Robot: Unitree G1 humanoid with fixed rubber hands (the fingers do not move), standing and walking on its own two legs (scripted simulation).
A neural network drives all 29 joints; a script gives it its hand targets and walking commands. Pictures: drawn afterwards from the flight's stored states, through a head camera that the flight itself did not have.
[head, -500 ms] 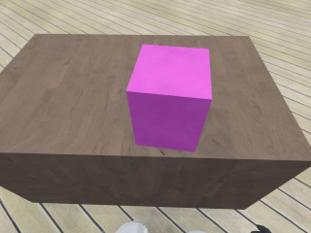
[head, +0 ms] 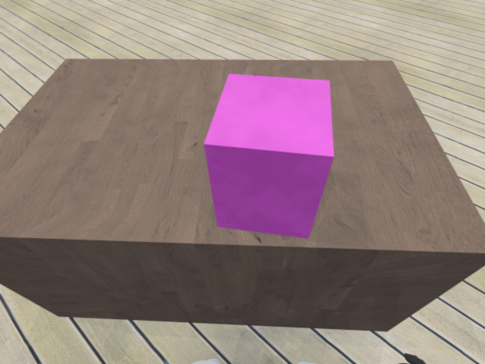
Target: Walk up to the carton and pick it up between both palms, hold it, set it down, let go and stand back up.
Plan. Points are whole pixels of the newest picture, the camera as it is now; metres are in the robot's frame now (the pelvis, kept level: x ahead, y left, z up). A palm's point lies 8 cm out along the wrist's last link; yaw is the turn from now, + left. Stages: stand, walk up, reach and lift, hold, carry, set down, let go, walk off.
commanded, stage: walk up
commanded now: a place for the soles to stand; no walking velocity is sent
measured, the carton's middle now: (269, 158) +0.50 -0.04 +0.03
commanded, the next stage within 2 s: reach and lift in 0.62 s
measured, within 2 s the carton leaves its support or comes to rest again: neither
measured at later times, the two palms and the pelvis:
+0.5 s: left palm out of the picture +0.07 +0.30 -0.09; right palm out of the picture +0.10 -0.29 -0.11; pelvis +0.00 +0.00 +0.00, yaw +0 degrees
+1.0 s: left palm (91, 352) +0.16 +0.27 -0.07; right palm out of the picture +0.12 -0.28 -0.10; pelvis -0.01 -0.01 -0.01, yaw -1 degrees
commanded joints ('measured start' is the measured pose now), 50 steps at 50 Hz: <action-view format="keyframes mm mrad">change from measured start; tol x16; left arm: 1 -41 236 61 14 2 -13 5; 31 -106 267 56 11 9 -21 -1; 32 -456 184 47 -285 -3 209 18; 33 -474 142 52 -299 19 308 32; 50 -233 108 122 -527 10 386 -28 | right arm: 1 -42 -293 -104 -65 3 -44 -10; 31 -76 -237 -78 -45 21 -29 -10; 32 -407 -66 -182 109 -124 -205 8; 50 -28 -41 -159 -225 0 -250 -24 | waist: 1 6 74 -118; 50 -17 -106 -206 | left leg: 1 64 312 -465 -368 -85 162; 7 14 77 -97 -63 65 -15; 12 107 251 -323 -255 280 108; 31 62 153 -195 -221 108 39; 32 -156 121 38 -147 -172 -78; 34 -293 190 7 -171 -260 -33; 43 221 89 25 -99 201 -78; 50 203 55 44 -194 210 -57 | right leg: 1 -69 5 39 16 -125 -46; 6 95 -187 323 -316 103 -151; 9 1 -179 248 -203 311 -142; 12 9 -15 50 -31 153 -45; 17 74 -131 226 -252 118 -111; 31 38 -94 164 -217 158 -91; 32 -100 25 -91 -67 -103 -46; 50 82 45 -28 -236 329 -22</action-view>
